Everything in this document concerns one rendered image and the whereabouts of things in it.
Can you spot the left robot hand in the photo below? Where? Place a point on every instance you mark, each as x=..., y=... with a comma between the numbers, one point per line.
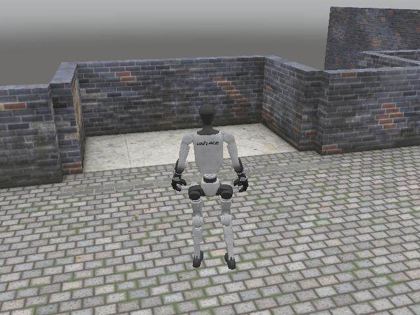
x=174, y=184

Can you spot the robot right foot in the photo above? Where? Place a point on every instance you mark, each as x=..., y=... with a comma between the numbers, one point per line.
x=231, y=264

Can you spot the robot left shin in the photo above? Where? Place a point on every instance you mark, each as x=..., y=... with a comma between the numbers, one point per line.
x=197, y=237

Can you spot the right robot hand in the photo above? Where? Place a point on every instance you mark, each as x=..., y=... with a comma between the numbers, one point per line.
x=239, y=183

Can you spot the robot right upper arm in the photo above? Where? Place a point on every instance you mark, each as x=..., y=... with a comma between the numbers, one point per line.
x=232, y=148

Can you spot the robot left forearm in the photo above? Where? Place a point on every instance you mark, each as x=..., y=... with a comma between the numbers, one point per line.
x=178, y=172

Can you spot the robot right forearm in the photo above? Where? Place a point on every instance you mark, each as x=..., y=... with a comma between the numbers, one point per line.
x=240, y=171

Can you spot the robot left upper arm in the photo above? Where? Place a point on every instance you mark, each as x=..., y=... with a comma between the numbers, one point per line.
x=184, y=150

